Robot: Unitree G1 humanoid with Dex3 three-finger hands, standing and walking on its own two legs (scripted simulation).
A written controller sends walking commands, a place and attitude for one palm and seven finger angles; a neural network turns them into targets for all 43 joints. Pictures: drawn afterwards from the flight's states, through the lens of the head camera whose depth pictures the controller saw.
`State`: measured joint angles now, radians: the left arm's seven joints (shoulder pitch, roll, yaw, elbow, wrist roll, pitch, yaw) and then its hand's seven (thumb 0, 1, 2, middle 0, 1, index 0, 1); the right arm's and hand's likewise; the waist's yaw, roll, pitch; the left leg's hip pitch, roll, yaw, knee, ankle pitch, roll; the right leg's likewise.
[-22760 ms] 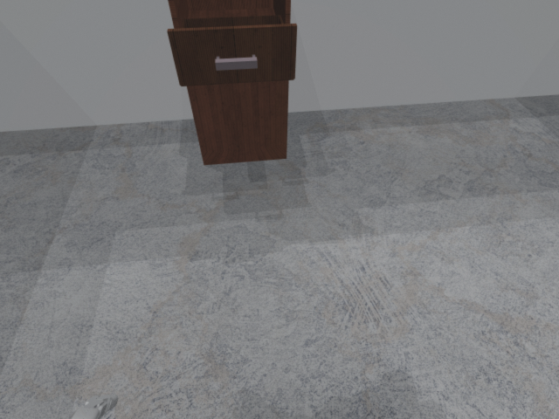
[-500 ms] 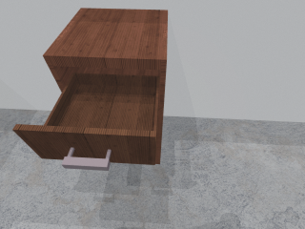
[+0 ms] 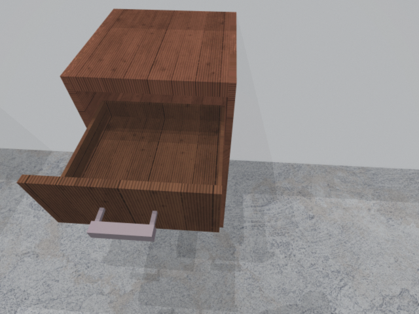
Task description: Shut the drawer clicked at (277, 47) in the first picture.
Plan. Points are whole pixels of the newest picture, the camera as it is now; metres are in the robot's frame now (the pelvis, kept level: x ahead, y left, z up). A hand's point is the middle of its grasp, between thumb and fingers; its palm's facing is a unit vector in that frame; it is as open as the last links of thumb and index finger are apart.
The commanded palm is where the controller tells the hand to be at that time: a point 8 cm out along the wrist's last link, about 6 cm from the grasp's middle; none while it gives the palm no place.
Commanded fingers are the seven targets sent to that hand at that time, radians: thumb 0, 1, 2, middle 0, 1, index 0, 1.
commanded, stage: come to a stop and stand still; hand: left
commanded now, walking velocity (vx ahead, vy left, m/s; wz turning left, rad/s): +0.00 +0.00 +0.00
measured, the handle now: (125, 222) +0.29 +0.21 -0.04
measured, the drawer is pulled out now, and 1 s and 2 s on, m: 0.30 0.30 0.30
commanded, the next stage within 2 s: look again from close up in 0.68 s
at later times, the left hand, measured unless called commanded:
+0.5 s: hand out of the picture -0.01 +0.24 -0.14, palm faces +0.00 -0.93 -0.37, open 16.7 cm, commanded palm none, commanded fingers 0.00 -0.50 0.30 -0.15 -0.30 -0.15 -0.30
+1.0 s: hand out of the picture -0.09 +0.14 -0.16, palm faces +0.01 -0.99 -0.17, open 16.3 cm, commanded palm none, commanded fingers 0.00 -0.50 0.30 -0.15 -0.30 -0.15 -0.30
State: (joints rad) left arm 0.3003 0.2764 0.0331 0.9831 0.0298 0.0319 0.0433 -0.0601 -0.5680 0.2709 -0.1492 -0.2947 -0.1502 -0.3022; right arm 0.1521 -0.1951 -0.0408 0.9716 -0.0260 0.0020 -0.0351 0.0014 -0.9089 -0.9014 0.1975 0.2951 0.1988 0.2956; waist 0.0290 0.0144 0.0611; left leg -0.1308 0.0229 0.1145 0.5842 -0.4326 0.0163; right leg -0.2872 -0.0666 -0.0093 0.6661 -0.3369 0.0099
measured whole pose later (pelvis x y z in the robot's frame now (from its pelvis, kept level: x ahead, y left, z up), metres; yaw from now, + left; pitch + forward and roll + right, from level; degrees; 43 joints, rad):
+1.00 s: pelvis -0.05 -0.01 +0.02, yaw +1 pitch -2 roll +1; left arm 0.33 0.11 -0.03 1.15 0.02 -0.01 0.05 -0.02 -0.51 0.30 -0.15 -0.29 -0.15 -0.30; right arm 0.28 -0.13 0.00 1.18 0.00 -0.01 -0.01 0.00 -0.91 -0.90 0.20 0.30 0.20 0.30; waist 0.00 0.00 0.07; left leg -0.10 0.01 0.11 0.40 -0.26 0.01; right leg -0.23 -0.07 -0.02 0.44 -0.17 0.04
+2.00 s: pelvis -0.05 -0.03 -0.07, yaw +6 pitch +11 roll -2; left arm 0.66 0.19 0.11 -0.16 -0.21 -0.50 -0.23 0.00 0.02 0.53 -0.62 -0.78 -0.62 -0.79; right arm 0.13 -0.23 -0.03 0.45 0.01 -0.26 0.00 0.01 -0.91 -0.90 0.20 0.30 0.20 0.30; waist 0.07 0.00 -0.11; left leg -0.76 0.04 -0.04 1.13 -0.57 -0.02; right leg -0.80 -0.08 -0.12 1.07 -0.46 0.00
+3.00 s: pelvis -0.03 -0.01 -0.03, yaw +6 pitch +7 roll -2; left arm 0.59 0.23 0.14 -0.33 -0.24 -0.23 -0.23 0.02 0.89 0.90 -1.40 -1.59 -1.40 -1.60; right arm 0.25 -0.21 0.04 0.51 0.04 -0.28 -0.03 0.01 -0.90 -0.90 0.20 0.30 0.20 0.30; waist 0.02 0.04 -0.10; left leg -0.52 0.03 -0.01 0.92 -0.52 0.01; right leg -0.57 -0.08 -0.10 0.85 -0.40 0.03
